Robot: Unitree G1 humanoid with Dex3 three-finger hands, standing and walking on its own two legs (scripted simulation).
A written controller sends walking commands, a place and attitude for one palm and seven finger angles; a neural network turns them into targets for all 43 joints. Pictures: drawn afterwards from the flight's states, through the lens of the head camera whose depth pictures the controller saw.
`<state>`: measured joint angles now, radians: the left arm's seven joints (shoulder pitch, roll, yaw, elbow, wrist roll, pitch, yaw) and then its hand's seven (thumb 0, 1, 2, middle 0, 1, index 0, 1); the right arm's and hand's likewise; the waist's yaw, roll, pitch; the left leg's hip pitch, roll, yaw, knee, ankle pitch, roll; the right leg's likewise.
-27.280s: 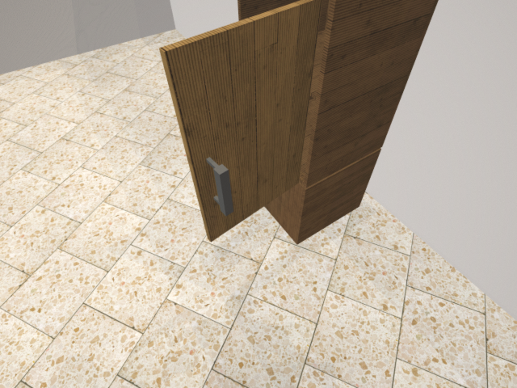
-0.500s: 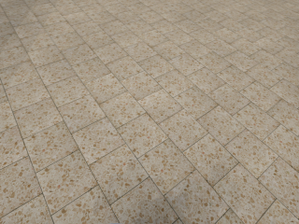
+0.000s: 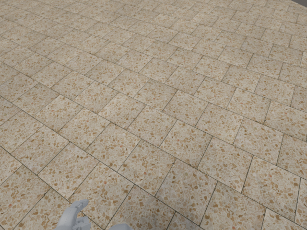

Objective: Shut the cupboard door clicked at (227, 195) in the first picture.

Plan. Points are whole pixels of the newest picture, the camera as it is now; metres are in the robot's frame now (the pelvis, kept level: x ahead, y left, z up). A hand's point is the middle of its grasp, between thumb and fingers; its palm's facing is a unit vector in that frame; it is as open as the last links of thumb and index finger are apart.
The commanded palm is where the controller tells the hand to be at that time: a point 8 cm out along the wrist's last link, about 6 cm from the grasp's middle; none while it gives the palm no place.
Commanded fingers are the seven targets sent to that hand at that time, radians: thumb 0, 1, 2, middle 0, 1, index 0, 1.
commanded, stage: turn to face it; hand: left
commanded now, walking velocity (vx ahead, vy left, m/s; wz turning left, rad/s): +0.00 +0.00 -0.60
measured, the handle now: out of the picture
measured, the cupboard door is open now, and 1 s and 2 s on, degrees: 66 66 66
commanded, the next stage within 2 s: none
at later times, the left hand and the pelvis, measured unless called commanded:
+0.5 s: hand (84, 222) +0.16 +0.22 -0.16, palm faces -0.25 -0.95 -0.19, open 7.4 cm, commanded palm none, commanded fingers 0.00 0.90 0.90 -0.20 -0.30 -0.20 -0.30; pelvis +0.03 +0.03 +0.02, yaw -18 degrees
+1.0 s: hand (122, 197) +0.23 +0.12 -0.16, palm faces -0.55 -0.81 -0.19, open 7.4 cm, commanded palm none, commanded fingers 0.00 0.90 0.90 -0.20 -0.30 -0.20 -0.30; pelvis +0.04 +0.01 +0.01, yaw -35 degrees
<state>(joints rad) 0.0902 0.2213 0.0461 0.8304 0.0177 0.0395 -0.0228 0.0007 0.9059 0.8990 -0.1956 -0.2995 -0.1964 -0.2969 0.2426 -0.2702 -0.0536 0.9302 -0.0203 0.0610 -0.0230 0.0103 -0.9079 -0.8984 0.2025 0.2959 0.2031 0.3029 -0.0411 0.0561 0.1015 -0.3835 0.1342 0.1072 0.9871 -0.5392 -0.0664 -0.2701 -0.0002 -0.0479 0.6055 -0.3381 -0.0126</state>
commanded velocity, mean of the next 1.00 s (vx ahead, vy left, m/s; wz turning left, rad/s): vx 0.00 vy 0.00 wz -0.60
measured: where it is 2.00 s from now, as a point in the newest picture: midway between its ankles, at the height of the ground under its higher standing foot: outside the picture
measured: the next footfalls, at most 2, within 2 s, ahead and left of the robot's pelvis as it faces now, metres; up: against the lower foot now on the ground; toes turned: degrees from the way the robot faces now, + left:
left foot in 0.28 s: +0.09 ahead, +0.13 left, +0.00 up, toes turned -7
right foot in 0.70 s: +0.01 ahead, -0.13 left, +0.00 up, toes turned -30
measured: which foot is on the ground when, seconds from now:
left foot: up 0.00-0.26, down 0.28-0.68, up 0.70-1.00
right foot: down 0.00-0.28, up 0.30-0.68, down 0.70-1.00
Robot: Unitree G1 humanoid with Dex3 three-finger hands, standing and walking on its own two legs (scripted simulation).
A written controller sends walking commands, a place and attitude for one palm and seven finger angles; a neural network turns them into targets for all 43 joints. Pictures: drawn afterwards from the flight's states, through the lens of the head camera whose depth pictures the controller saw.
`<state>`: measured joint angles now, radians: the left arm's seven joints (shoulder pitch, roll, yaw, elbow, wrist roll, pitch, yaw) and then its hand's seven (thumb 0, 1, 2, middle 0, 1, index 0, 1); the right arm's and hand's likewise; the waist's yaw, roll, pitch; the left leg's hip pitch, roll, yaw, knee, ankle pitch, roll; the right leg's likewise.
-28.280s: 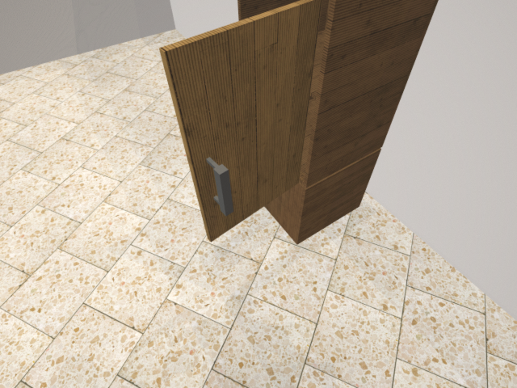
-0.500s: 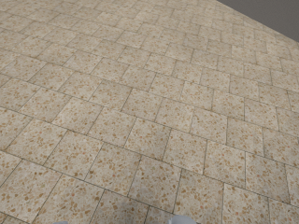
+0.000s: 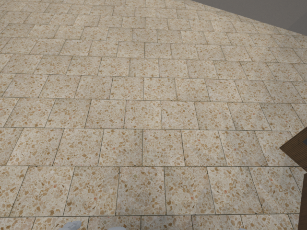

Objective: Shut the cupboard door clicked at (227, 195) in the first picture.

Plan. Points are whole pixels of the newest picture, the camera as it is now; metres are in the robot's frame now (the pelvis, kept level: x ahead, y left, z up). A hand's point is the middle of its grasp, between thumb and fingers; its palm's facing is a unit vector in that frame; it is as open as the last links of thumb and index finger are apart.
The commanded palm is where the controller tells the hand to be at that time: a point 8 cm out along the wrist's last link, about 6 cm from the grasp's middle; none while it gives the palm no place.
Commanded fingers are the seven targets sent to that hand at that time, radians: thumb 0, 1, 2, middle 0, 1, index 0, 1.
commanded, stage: turn to face it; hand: left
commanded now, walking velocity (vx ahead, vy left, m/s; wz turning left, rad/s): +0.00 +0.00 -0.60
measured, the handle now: out of the picture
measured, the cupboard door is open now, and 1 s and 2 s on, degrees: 66 66 66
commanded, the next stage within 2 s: take the last steps up to it in 1.46 s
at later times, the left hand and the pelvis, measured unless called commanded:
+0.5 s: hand (108, 209) +0.19 +0.14 -0.15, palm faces -0.29 -0.92 -0.26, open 7.4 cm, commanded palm none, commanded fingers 0.00 0.90 0.90 -0.20 -0.30 -0.20 -0.30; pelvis +0.02 -0.02 +0.00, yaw -18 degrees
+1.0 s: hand (119, 184) +0.27 +0.12 -0.16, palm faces -0.56 -0.81 -0.19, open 7.4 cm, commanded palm none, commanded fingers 0.00 0.90 0.90 -0.20 -0.30 -0.20 -0.30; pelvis +0.06 +0.00 +0.01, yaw -37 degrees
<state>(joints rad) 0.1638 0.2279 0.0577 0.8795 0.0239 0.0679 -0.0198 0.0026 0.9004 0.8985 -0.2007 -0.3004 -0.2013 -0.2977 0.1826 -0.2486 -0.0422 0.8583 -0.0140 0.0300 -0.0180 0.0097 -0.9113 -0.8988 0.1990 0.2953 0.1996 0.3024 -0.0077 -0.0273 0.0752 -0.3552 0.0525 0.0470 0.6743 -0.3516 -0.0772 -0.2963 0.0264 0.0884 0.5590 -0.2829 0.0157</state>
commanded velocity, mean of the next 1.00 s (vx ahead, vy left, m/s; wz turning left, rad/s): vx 0.00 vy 0.00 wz -0.59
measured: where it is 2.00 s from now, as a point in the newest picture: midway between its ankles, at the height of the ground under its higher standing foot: outside the picture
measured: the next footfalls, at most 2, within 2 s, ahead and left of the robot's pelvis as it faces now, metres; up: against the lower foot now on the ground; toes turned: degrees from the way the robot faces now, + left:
left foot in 0.02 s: +0.06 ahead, +0.12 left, +0.00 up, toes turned +3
right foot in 0.38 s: +0.02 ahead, -0.14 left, +0.00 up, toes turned -19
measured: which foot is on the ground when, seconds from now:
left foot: up 0.00-0.00, down 0.02-0.38, up 0.40-0.70, down 0.72-1.00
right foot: down 0.00-0.02, up 0.04-0.36, down 0.38-0.72, up 0.74-1.00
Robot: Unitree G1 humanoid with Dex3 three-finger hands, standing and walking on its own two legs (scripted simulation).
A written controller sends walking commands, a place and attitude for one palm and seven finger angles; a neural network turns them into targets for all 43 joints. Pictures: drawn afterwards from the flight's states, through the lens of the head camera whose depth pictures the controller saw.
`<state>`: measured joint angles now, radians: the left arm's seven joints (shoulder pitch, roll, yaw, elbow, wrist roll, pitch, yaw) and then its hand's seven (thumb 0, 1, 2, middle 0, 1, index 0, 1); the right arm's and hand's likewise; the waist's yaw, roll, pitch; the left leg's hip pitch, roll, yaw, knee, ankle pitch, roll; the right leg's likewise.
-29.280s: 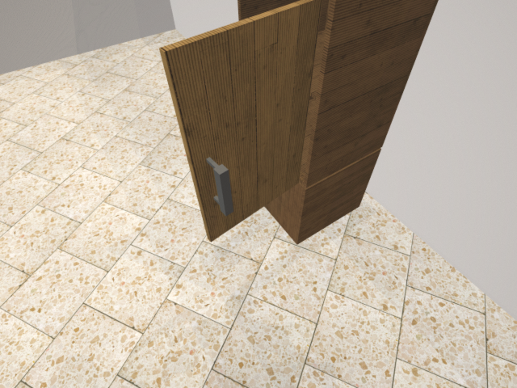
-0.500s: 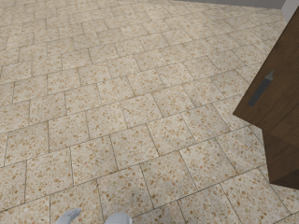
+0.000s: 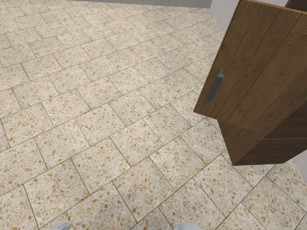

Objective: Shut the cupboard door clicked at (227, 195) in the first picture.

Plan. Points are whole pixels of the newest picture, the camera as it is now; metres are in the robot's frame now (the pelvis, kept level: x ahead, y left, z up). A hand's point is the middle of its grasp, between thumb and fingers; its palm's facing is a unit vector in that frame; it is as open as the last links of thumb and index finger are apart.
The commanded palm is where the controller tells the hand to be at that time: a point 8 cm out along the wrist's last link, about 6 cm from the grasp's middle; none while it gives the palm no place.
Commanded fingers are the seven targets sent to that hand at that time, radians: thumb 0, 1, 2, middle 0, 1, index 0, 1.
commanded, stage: turn to face it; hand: left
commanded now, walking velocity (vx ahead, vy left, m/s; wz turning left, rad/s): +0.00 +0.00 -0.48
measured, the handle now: (215, 85) +0.71 -0.24 -0.10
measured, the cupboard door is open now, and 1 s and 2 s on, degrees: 66 66 66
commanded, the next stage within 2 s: take the last steps up to it in 0.46 s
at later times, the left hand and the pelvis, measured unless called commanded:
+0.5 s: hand (104, 228) +0.14 +0.15 -0.18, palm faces -0.19 -0.97 -0.18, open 7.4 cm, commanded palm none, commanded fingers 0.00 0.90 0.90 -0.20 -0.30 -0.20 -0.30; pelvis +0.02 -0.02 -0.01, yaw -12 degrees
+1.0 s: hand (132, 205) +0.21 +0.07 -0.17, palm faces -0.32 -0.92 -0.21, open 7.4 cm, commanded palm none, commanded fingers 0.00 0.90 0.90 -0.20 -0.30 -0.20 -0.30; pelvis +0.07 -0.09 -0.01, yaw -19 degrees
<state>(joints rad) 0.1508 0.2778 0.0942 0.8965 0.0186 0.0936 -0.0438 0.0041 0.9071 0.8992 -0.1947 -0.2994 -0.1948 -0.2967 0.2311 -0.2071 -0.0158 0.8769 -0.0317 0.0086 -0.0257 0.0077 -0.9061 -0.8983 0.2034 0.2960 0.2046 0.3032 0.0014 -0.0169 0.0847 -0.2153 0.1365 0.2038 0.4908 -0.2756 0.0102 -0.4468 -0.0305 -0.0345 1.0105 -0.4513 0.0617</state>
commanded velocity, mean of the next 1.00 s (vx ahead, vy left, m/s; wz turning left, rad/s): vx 0.14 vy -0.07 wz -0.26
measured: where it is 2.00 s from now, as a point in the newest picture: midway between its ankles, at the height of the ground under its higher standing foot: (188, 220)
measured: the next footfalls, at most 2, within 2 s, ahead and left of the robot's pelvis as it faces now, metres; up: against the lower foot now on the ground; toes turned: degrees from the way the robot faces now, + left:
right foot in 0.16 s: +0.03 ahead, -0.16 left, +0.00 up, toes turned -10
left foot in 0.50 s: +0.10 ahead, +0.09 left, +0.00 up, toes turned -8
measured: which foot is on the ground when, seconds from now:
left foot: down 0.00-0.16, up 0.18-0.48, down 0.50-0.90, up 0.92-1.00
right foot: up 0.00-0.14, down 0.16-0.50, up 0.52-0.88, down 0.90-1.00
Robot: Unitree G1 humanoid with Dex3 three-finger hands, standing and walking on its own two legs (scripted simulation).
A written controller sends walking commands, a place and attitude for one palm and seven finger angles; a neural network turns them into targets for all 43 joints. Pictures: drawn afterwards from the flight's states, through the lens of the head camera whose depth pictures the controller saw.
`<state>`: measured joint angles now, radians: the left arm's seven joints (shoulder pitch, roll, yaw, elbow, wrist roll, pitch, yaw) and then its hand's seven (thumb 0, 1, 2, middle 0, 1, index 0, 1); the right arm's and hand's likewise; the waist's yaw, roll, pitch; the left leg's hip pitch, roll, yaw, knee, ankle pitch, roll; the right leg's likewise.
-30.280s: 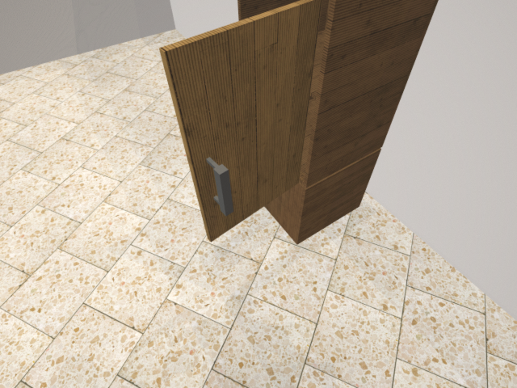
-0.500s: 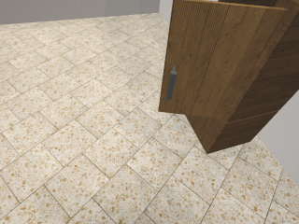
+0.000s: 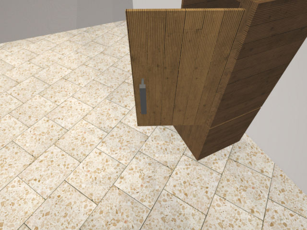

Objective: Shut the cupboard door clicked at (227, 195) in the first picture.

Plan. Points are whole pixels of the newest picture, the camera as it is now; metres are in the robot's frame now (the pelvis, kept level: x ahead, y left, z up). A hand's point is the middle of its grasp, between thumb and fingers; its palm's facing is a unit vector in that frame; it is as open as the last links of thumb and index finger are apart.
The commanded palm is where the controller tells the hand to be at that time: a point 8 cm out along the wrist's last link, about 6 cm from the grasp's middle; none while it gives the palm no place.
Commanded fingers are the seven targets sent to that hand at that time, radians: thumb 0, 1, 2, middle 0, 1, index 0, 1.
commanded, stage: take the last steps up to it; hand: left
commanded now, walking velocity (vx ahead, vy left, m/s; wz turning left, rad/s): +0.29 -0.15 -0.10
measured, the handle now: (143, 96) +0.65 +0.07 -0.09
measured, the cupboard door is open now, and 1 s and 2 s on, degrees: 66 66 66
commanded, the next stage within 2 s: come to a stop and stand still in 0.36 s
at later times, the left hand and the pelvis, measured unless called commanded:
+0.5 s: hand (118, 193) +0.26 +0.13 -0.16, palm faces -0.08 -0.98 -0.17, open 7.4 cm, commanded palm none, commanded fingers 0.00 0.90 0.90 -0.20 -0.30 -0.20 -0.30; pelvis +0.17 -0.06 +0.01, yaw -4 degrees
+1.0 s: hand (117, 188) +0.29 +0.14 -0.19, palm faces +0.03 -0.98 -0.22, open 7.4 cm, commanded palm none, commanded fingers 0.00 0.90 0.90 -0.20 -0.30 -0.20 -0.30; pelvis +0.21 -0.06 -0.01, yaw -1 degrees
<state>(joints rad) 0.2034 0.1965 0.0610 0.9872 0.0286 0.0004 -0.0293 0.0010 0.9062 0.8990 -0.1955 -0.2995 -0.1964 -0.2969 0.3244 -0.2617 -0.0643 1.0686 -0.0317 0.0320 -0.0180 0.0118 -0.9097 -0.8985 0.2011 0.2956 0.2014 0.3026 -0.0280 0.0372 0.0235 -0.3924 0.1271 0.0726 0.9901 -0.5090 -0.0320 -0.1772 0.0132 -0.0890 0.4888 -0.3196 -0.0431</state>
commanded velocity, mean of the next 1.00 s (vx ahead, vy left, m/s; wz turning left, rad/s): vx -0.01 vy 0.02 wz -0.03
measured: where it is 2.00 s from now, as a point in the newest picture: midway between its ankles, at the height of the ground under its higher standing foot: outside the picture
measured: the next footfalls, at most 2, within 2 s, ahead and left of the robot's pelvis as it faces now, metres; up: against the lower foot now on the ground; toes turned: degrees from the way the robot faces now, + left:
left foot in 0.20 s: +0.18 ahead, +0.09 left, +0.00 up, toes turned +8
right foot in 0.56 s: +0.31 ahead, -0.23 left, +0.00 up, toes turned -9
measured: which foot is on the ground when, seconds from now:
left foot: up 0.00-0.18, down 0.20-0.58, up 0.60-0.94, down 0.96-1.00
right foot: down 0.00-0.22, up 0.24-0.54, down 0.56-0.96, up 0.98-1.00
